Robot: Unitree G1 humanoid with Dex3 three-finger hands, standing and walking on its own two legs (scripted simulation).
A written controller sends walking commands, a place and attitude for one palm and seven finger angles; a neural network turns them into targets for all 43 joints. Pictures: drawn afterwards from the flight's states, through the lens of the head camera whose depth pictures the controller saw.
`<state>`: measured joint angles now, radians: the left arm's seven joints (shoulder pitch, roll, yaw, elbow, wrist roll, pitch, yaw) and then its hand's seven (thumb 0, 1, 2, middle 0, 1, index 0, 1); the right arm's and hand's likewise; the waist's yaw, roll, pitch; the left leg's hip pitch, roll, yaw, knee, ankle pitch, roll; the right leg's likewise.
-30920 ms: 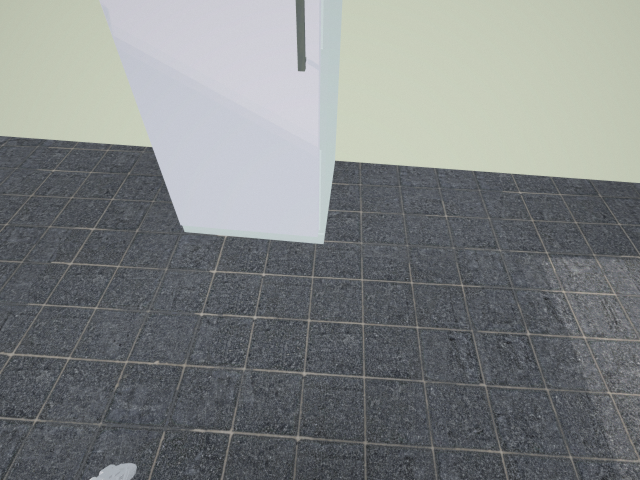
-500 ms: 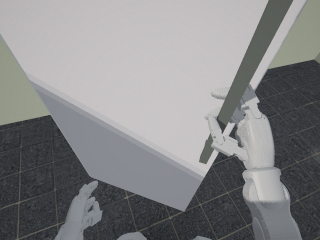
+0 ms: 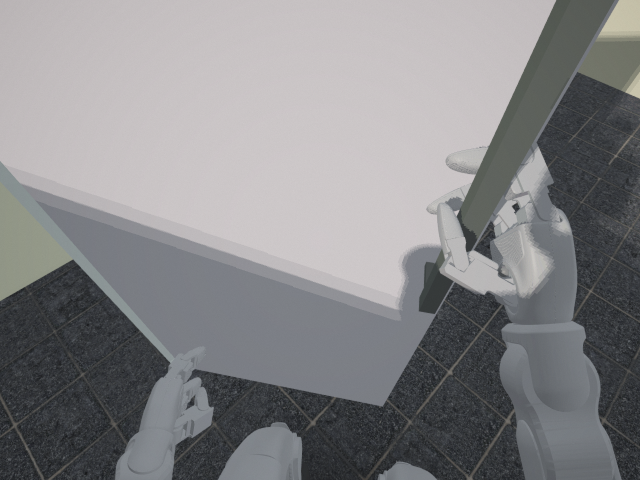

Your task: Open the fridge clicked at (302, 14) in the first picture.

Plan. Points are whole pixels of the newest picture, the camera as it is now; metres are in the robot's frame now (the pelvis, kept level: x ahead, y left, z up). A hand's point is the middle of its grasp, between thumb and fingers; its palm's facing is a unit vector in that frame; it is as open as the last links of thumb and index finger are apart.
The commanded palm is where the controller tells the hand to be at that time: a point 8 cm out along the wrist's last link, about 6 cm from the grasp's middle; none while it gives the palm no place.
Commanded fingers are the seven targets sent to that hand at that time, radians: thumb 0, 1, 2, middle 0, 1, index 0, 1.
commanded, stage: walk backward, drawing the door open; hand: right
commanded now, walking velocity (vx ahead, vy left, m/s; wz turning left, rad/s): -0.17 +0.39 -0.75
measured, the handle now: (492, 155) +0.33 -0.09 +0.27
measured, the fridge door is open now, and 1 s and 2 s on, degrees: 54 81 74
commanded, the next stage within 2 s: stop walking and hold the door back in 0.54 s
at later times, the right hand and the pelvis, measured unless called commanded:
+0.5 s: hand (376, 422) +0.15 -0.01 +0.21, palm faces +0.44 +0.87 -0.20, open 6.4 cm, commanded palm +0.09 -0.05 +0.21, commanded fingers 0.00 -0.90 -0.90 0.45 1.40 0.45 1.40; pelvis -0.06 +0.22 +0.00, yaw -21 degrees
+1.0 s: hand out of the picture +0.07 +0.04 +0.21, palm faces +0.67 +0.71 -0.23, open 5.8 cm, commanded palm +0.05 -0.02 +0.19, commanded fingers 0.00 -0.90 -0.90 0.45 1.40 0.45 1.40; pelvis -0.13 +0.36 +0.01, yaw -39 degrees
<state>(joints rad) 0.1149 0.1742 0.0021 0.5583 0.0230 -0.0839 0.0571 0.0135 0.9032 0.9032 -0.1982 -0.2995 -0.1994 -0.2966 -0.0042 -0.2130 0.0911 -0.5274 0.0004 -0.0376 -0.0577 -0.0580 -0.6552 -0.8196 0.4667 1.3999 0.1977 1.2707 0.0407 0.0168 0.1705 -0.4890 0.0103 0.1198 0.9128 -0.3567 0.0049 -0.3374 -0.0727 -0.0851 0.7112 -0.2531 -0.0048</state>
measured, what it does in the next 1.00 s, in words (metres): steps to the left, turning right: left foot, then right foot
